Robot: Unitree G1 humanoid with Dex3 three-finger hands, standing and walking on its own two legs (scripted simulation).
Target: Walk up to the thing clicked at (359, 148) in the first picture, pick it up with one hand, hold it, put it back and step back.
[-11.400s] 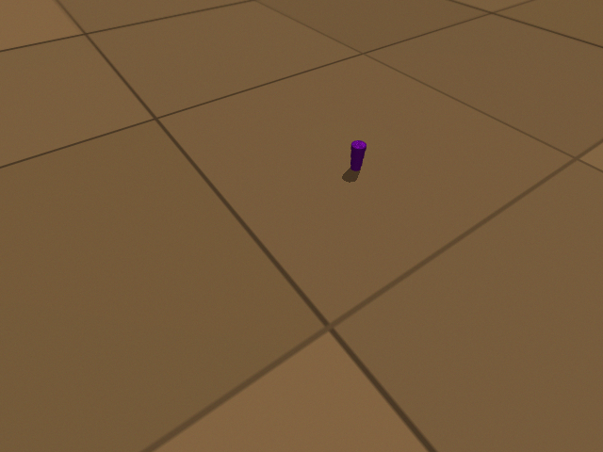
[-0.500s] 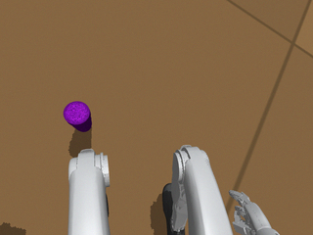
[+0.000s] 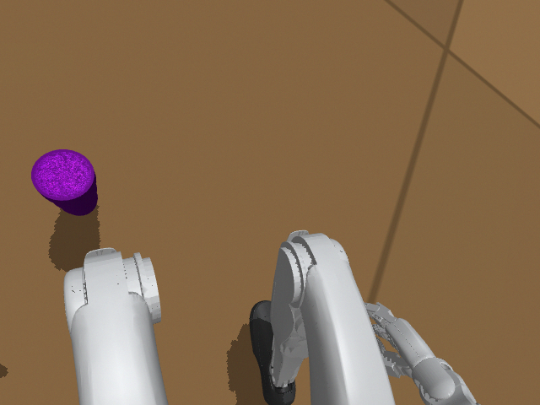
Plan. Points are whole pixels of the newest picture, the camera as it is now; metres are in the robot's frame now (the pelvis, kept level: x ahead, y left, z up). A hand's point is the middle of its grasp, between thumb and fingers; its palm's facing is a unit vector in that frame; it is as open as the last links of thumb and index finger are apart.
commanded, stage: approach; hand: left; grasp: from the side
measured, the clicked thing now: (73, 189) +0.45 +0.25 -0.24
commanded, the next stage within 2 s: close in in 0.08 s
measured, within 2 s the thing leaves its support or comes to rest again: neither
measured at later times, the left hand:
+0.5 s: hand (32, 195) +0.42 +0.29 -0.19, palm faces +0.17 -0.98 +0.04, open 17.6 cm
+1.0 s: hand (64, 195) +0.43 +0.25 -0.21, palm faces +0.16 -0.99 +0.02, open 16.8 cm
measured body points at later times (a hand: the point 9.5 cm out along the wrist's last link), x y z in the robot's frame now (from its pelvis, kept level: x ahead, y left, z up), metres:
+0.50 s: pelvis -0.01 +0.01 -0.04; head +0.22 +0.16 +0.31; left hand +0.41 +0.34 -0.19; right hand +0.16 -0.25 -0.08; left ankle +0.08 +0.14 -0.28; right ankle +0.11 -0.13 -0.28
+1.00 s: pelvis -0.01 +0.02 -0.04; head +0.22 +0.19 +0.30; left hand +0.41 +0.31 -0.20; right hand +0.13 -0.24 -0.07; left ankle +0.08 +0.14 -0.28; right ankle +0.11 -0.13 -0.28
